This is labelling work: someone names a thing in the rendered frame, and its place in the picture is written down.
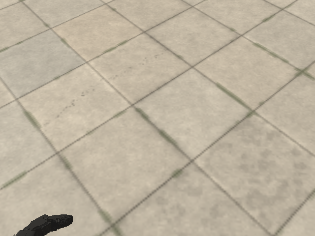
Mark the left robot hand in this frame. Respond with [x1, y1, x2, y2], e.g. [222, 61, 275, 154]
[14, 214, 73, 236]

